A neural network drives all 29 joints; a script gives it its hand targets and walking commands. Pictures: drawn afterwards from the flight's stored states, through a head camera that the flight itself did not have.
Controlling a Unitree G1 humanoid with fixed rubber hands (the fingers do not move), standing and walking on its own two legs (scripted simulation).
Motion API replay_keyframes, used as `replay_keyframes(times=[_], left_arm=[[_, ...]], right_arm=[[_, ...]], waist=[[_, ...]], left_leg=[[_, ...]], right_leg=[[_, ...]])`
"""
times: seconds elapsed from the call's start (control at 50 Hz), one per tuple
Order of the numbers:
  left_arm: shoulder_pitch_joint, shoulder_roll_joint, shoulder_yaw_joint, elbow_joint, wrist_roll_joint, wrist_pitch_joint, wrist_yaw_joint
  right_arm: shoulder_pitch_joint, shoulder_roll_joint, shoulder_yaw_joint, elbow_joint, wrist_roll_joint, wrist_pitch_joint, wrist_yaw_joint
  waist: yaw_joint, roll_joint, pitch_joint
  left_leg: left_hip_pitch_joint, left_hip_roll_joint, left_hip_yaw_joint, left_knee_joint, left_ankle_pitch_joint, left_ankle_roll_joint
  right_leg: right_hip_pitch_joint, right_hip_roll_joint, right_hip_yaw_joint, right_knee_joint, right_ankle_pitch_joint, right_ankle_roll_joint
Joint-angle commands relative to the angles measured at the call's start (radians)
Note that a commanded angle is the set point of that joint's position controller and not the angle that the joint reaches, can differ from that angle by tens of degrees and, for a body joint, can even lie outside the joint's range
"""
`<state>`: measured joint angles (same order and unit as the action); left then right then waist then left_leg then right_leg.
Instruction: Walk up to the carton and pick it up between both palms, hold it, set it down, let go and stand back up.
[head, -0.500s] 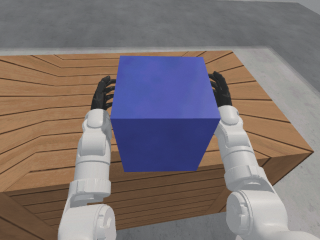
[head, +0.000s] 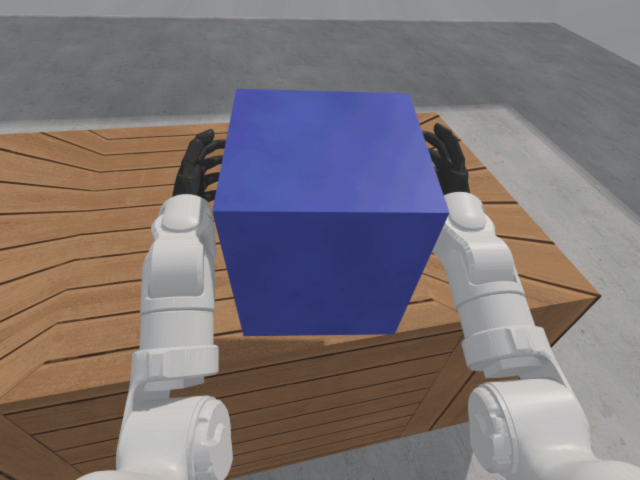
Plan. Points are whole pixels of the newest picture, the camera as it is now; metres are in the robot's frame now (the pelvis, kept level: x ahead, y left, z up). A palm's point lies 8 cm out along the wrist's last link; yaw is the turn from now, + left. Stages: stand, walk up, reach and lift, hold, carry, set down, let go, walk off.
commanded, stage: reach and lift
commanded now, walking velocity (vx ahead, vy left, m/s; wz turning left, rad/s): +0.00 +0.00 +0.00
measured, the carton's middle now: (321, 221) +0.39 -0.01 +0.14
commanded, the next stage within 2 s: hold in 0.70 s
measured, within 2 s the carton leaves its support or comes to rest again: neither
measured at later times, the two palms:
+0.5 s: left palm (196, 190) +0.37 +0.14 +0.20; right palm (458, 189) +0.37 -0.16 +0.21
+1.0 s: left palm (185, 175) +0.37 +0.15 +0.22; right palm (458, 172) +0.37 -0.15 +0.23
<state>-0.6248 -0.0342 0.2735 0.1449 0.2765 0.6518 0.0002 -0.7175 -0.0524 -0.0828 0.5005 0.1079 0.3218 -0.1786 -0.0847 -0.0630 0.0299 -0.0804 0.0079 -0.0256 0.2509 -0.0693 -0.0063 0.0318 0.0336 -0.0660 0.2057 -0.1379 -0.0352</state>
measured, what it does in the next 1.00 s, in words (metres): stands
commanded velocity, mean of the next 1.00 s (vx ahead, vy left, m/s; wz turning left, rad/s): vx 0.00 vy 0.00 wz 0.00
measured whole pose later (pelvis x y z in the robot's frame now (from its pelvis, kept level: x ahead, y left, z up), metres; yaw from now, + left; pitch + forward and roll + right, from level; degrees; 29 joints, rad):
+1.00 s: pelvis +0.00 +0.00 +0.00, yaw +0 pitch -7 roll -1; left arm -0.69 -0.01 0.28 0.06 0.30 0.82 -0.05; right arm -0.79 -0.08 -0.06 0.44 0.21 0.47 -0.22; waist -0.11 -0.06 0.03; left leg -0.07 0.00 -0.02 0.27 -0.08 0.00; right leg 0.05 0.03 -0.07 0.22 -0.14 -0.03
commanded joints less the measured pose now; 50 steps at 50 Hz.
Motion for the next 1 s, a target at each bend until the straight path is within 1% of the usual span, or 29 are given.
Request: replay_keyframes(times=[0.0,0.02,0.06,0.1,0.14,0.16,0.2,0.26,0.28,0.32,0.34,0.36,0.4,0.44,0.48,0.54,0.56,0.58,0.6,0.62,0.66,0.7,0.76,0.78,0.82,0.86,0.9,0.94,0.98], left_arm=[[-0.661,-0.402,-0.373,-0.157,-0.130,-0.055,-0.141],[-0.666,-0.396,-0.369,-0.166,-0.124,-0.052,-0.145],[-0.663,-0.384,-0.375,-0.179,-0.120,-0.039,-0.148],[-0.660,-0.380,-0.333,-0.127,-0.112,-0.023,-0.156],[-0.684,-0.374,-0.319,-0.121,-0.115,-0.021,-0.159],[-0.711,-0.388,-0.336,-0.135,-0.122,-0.024,-0.158],[-0.729,-0.392,-0.355,-0.172,-0.127,-0.035,-0.149],[-0.708,-0.408,-0.382,-0.203,-0.125,-0.036,-0.146],[-0.697,-0.401,-0.379,-0.199,-0.124,-0.030,-0.144],[-0.698,-0.387,-0.376,-0.197,-0.127,-0.020,-0.145],[-0.690,-0.383,-0.371,-0.210,-0.125,-0.014,-0.144],[-0.695,-0.386,-0.373,-0.217,-0.133,-0.012,-0.144],[-0.687,-0.379,-0.361,-0.213,-0.128,-0.006,-0.142],[-0.713,-0.379,-0.378,-0.225,-0.132,0.002,-0.141],[-0.710,-0.387,-0.391,-0.244,-0.143,0.003,-0.138],[-0.724,-0.399,-0.410,-0.269,-0.153,0.015,-0.143],[-0.700,-0.391,-0.409,-0.265,-0.150,0.025,-0.144],[-0.705,-0.386,-0.402,-0.266,-0.152,0.032,-0.147],[-0.705,-0.389,-0.388,-0.265,-0.145,0.040,-0.150],[-0.704,-0.379,-0.388,-0.252,-0.142,0.047,-0.152],[-0.724,-0.377,-0.386,-0.265,-0.143,0.051,-0.159],[-0.724,-0.365,-0.387,-0.267,-0.143,0.056,-0.159],[-0.731,-0.377,-0.375,-0.264,-0.136,0.069,-0.161],[-0.737,-0.381,-0.377,-0.264,-0.139,0.071,-0.162],[-0.739,-0.380,-0.377,-0.250,-0.141,0.072,-0.162],[-0.738,-0.371,-0.376,-0.248,-0.128,0.081,-0.164],[-0.754,-0.376,-0.372,-0.245,-0.133,0.085,-0.166],[-0.753,-0.385,-0.382,-0.263,-0.133,0.084,-0.163],[-0.727,-0.400,-0.402,-0.287,-0.130,0.088,-0.157]], right_arm=[[-0.618,0.370,0.243,-0.237,0.053,-0.034,0.061],[-0.604,0.365,0.234,-0.207,0.056,-0.024,0.059],[-0.594,0.344,0.216,-0.196,0.055,-0.007,0.059],[-0.619,0.342,0.216,-0.202,0.045,0.010,0.061],[-0.651,0.342,0.198,-0.197,0.046,0.022,0.060],[-0.672,0.350,0.195,-0.216,0.045,0.021,0.062],[-0.674,0.366,0.210,-0.250,0.044,0.006,0.063],[-0.649,0.366,0.244,-0.269,0.072,-0.001,0.062],[-0.646,0.358,0.250,-0.268,0.068,0.002,0.059],[-0.651,0.362,0.261,-0.260,0.076,0.014,0.054],[-0.640,0.346,0.252,-0.260,0.085,0.018,0.054],[-0.656,0.361,0.263,-0.276,0.088,0.021,0.054],[-0.665,0.356,0.265,-0.280,0.096,0.022,0.056],[-0.682,0.357,0.270,-0.292,0.102,0.027,0.052],[-0.684,0.369,0.281,-0.319,0.115,0.025,0.044],[-0.674,0.380,0.291,-0.322,0.120,0.041,0.034],[-0.661,0.362,0.293,-0.320,0.124,0.049,0.029],[-0.654,0.362,0.292,-0.298,0.129,0.061,0.024],[-0.657,0.366,0.294,-0.302,0.135,0.067,0.020],[-0.658,0.356,0.293,-0.302,0.143,0.075,0.018],[-0.671,0.367,0.306,-0.317,0.151,0.083,0.013],[-0.672,0.346,0.285,-0.315,0.157,0.089,0.004],[-0.693,0.344,0.274,-0.311,0.154,0.101,0.005],[-0.702,0.352,0.282,-0.325,0.158,0.103,0.007],[-0.706,0.346,0.270,-0.315,0.148,0.104,0.007],[-0.668,0.331,0.252,-0.257,0.159,0.115,0.003],[-0.698,0.338,0.256,-0.271,0.156,0.121,0.005],[-0.700,0.343,0.252,-0.276,0.169,0.122,0.003],[-0.697,0.329,0.258,-0.303,0.179,0.116,0.006]], waist=[[-0.024,0.087,-0.463],[-0.036,0.099,-0.458],[-0.036,0.101,-0.421],[-0.033,0.056,-0.355],[-0.023,0.064,-0.332],[-0.029,0.071,-0.364],[-0.037,0.080,-0.456],[-0.032,0.105,-0.501],[-0.029,0.083,-0.479],[-0.029,0.079,-0.423],[-0.018,0.086,-0.433],[-0.014,0.062,-0.442],[-0.006,0.049,-0.446],[-0.003,0.066,-0.462],[-0.011,0.084,-0.502],[-0.027,0.078,-0.529],[-0.027,0.082,-0.498],[-0.023,0.065,-0.483],[-0.017,0.072,-0.456],[-0.022,0.059,-0.441],[-0.020,0.066,-0.430],[-0.035,0.073,-0.439],[-0.032,0.076,-0.426],[-0.022,0.058,-0.437],[-0.033,0.069,-0.424],[-0.038,0.097,-0.393],[-0.040,0.058,-0.411],[-0.035,0.086,-0.416],[-0.029,0.126,-0.453]], left_leg=[[0.250,-0.045,0.036,0.016,0.129,-0.002],[0.270,-0.046,0.039,0.017,0.123,-0.010],[0.285,-0.039,0.036,0.011,0.109,-0.019],[0.249,-0.040,0.039,0.001,0.051,-0.008],[0.213,-0.040,0.042,-0.021,-0.018,-0.009],[0.198,-0.039,0.042,-0.016,-0.016,-0.008],[0.247,-0.036,0.043,-0.003,0.060,-0.006],[0.322,-0.035,0.039,0.016,0.155,-0.016],[0.321,-0.035,0.042,0.014,0.158,-0.019],[0.288,-0.039,0.044,0.012,0.126,-0.009],[0.279,-0.038,0.045,-0.001,0.108,-0.011],[0.271,-0.035,0.041,-0.004,0.106,0.001],[0.255,-0.037,0.044,-0.005,0.104,0.002],[0.247,-0.040,0.051,-0.004,0.096,0.003],[0.274,-0.043,0.052,0.011,0.147,0.004],[0.308,-0.046,0.050,0.027,0.180,-0.002],[0.304,-0.045,0.048,0.028,0.193,-0.004],[0.290,-0.043,0.044,0.023,0.173,0.001],[0.281,-0.048,0.048,0.018,0.150,-0.002],[0.269,-0.042,0.048,0.014,0.135,0.002],[0.247,-0.050,0.053,0.015,0.128,0.003],[0.254,-0.046,0.049,0.016,0.130,-0.004],[0.259,-0.046,0.050,0.013,0.099,-0.008],[0.252,-0.043,0.055,0.012,0.089,-0.006],[0.251,-0.044,0.048,0.012,0.099,-0.013],[0.252,-0.044,0.051,0.019,0.108,-0.016],[0.252,-0.044,0.052,0.022,0.091,-0.018],[0.252,-0.043,0.050,0.019,0.100,-0.014],[0.296,-0.039,0.046,0.027,0.162,-0.028]], right_leg=[[-0.001,0.006,-0.038,-0.011,0.292,0.085],[-0.017,0.012,-0.039,-0.017,0.268,0.080],[-0.048,0.019,-0.049,-0.035,0.197,0.069],[-0.051,0.017,-0.052,-0.047,0.156,0.078],[-0.048,0.010,-0.052,-0.051,0.084,0.074],[-0.045,0.013,-0.050,-0.042,0.084,0.072],[-0.025,0.014,-0.053,-0.021,0.184,0.072],[-0.025,0.021,-0.049,-0.026,0.251,0.070],[-0.021,0.023,-0.052,-0.034,0.249,0.072],[-0.026,0.018,-0.044,-0.031,0.225,0.071],[-0.009,0.019,-0.046,-0.030,0.205,0.071],[-0.002,0.017,-0.045,-0.027,0.216,0.074],[0.025,0.020,-0.049,-0.020,0.219,0.080],[0.012,0.013,-0.035,-0.018,0.223,0.081],[0.010,0.016,-0.038,-0.008,0.280,0.089],[0.012,0.016,-0.036,-0.003,0.314,0.087],[0.007,0.020,-0.041,-0.011,0.310,0.092],[0.009,0.015,-0.036,-0.011,0.300,0.087],[0.018,0.013,-0.040,-0.012,0.282,0.088],[0.012,0.015,-0.039,-0.010,0.265,0.092],[0.019,0.011,-0.035,-0.008,0.272,0.094],[0.012,0.011,-0.038,-0.003,0.274,0.089],[-0.006,0.015,-0.048,-0.016,0.207,0.084],[-0.007,0.018,-0.048,-0.016,0.205,0.090],[-0.017,0.013,-0.049,-0.021,0.207,0.084],[-0.029,0.010,-0.043,-0.022,0.197,0.077],[-0.034,0.012,-0.045,-0.028,0.173,0.076],[-0.036,0.014,-0.041,-0.017,0.175,0.075],[-0.036,0.021,-0.041,-0.026,0.200,0.065]])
